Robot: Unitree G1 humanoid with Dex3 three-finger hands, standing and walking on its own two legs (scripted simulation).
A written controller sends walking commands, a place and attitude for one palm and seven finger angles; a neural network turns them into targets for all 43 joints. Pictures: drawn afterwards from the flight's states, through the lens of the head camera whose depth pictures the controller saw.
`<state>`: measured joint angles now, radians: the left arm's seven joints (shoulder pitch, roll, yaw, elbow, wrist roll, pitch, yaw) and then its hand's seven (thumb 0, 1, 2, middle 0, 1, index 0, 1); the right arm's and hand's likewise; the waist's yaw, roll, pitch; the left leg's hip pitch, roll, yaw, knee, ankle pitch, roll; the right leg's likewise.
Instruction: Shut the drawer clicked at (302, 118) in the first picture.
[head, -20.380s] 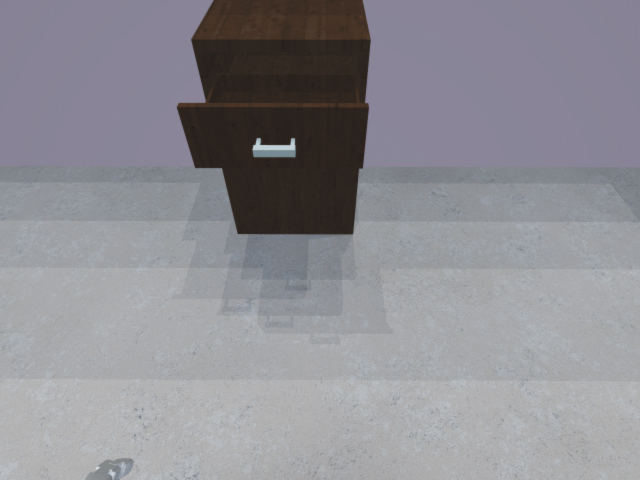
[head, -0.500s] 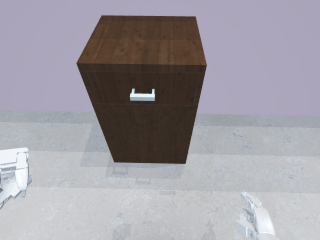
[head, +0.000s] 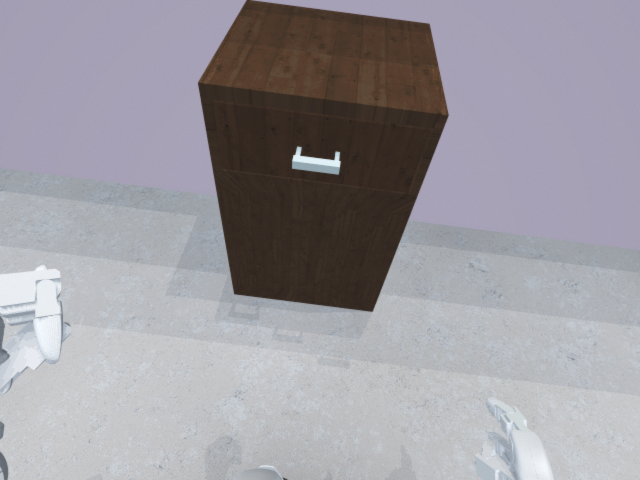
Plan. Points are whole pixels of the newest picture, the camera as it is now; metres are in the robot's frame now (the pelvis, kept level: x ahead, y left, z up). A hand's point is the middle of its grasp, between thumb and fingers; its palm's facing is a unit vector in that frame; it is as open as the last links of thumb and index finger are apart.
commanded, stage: step back with the hand held close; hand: left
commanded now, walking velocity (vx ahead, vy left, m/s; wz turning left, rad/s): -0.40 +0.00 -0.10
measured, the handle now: (317, 159) +0.75 +0.04 -0.07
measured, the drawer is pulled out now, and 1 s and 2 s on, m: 0.00 0.00 0.00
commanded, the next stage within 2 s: stop stepping back and stand still in 0.30 s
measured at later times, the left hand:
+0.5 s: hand (27, 462) +0.11 +0.20 +0.20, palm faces +0.14 -0.86 -0.48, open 3.2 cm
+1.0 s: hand out of the picture +0.09 +0.23 +0.19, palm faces +0.29 -0.84 -0.46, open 3.2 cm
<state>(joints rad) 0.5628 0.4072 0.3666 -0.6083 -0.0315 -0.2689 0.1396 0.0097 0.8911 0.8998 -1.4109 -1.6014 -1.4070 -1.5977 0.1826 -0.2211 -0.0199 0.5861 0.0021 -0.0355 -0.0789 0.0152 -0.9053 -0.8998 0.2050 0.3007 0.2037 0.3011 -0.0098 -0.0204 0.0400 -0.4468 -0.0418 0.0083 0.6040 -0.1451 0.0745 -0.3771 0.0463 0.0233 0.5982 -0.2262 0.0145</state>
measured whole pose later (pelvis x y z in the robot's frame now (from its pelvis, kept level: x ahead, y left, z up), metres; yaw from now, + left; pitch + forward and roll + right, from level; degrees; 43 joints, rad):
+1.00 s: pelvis -0.14 +0.01 +0.01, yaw -7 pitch -2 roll +1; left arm 0.54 0.42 0.40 -0.51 -0.05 -0.21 0.14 0.01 0.89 0.90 -1.41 -1.60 -1.41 -1.60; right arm 0.19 -0.19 0.01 0.62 0.01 -0.15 -0.07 0.02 -0.91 -0.90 0.20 0.30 0.20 0.30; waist 0.00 -0.01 0.03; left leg -0.33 -0.05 0.03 0.47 -0.12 0.05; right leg -0.21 0.01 0.02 0.68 -0.49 0.01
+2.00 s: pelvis -0.19 +0.02 +0.01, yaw -3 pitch -1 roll -2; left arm 0.33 0.27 0.04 1.10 0.02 0.03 0.01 0.01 0.91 0.90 -0.57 -0.72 -0.56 -0.72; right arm 0.28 -0.22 -0.03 1.05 -0.02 0.04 -0.02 0.01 -0.91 -0.90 0.20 0.30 0.20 0.30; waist 0.02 0.02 0.09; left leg -0.33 -0.02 -0.05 0.51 -0.15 0.03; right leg -0.22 0.01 -0.08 0.47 -0.24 -0.03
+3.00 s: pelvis -0.13 -0.01 +0.02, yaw -5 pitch -1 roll +0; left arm 0.12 0.27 0.03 1.13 0.00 -0.01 0.02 0.00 0.91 0.90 -0.20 -0.30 -0.20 -0.30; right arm 0.13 -0.29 -0.01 1.12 -0.01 0.00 -0.03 0.01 -0.91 -0.90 0.20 0.30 0.20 0.30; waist 0.00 0.02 0.06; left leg -0.16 0.01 -0.02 0.35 -0.17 -0.01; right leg -0.07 0.03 -0.04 0.33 -0.24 -0.04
